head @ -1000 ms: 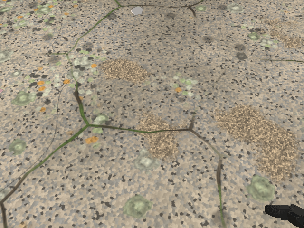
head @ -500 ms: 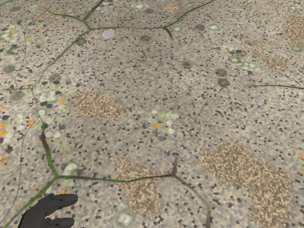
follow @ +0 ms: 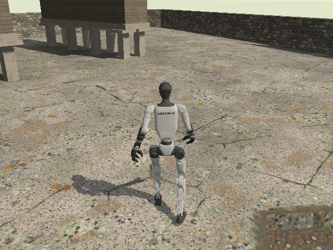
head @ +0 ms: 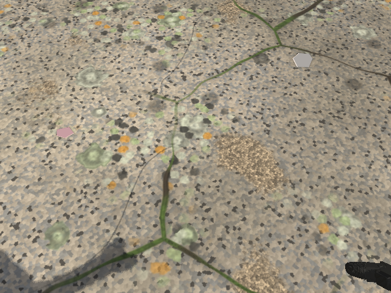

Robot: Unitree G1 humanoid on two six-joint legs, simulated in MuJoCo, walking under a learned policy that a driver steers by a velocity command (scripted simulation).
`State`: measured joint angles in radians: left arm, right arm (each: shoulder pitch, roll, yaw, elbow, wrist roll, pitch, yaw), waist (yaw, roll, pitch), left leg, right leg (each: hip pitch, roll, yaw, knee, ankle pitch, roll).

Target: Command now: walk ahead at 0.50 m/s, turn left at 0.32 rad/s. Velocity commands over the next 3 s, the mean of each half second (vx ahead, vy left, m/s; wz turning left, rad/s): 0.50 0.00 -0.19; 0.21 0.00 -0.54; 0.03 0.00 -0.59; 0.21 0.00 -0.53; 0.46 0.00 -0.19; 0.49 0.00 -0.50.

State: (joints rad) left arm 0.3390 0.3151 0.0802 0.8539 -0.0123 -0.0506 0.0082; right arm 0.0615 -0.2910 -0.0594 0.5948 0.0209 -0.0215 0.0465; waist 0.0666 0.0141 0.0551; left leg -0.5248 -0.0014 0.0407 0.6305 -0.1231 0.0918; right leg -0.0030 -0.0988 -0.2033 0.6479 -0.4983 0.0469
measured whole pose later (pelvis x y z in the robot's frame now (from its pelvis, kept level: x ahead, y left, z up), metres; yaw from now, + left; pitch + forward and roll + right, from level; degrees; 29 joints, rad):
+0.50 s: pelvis +0.28 -0.02 +0.01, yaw -10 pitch +2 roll +2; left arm 0.11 0.25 0.04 0.74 -0.02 -0.05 -0.06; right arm 0.31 -0.28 -0.07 0.82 0.00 -0.05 -0.01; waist -0.06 -0.03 0.02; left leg 0.12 -0.03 0.21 0.26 -0.41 0.01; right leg -0.59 -0.04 -0.04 0.60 -0.06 -0.06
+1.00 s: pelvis +0.48 -0.06 +0.01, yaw -29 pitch +2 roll +0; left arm 0.21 0.32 0.08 0.68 -0.02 0.04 0.03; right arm 0.10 -0.29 -0.04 0.70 -0.01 -0.05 -0.01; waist 0.03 0.01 0.01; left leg -0.42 -0.03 -0.10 0.50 -0.10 -0.04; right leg -0.28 0.15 0.22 0.60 -0.34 -0.05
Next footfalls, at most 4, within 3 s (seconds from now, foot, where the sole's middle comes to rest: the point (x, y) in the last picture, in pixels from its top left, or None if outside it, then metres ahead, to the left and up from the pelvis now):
0.54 right None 0.45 -0.15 -0.75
1.00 left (218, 232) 0.65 -0.01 -0.75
1.40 right None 0.44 -0.20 -0.75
1.86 left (239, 235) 0.64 -0.09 -0.75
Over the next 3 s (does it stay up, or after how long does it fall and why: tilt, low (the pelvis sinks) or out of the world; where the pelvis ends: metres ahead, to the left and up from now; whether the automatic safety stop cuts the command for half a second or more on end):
stays up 0.74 -0.62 0.03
